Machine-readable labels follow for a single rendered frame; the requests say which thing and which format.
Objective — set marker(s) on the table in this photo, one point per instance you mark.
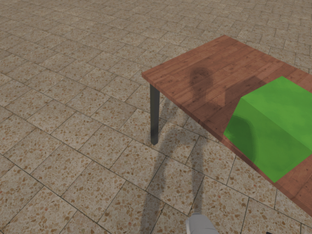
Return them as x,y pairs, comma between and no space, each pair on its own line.
208,82

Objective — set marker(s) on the carton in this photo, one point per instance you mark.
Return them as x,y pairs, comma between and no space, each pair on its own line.
272,126

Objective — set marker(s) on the robot right thigh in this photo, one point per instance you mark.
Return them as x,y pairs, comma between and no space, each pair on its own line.
200,224

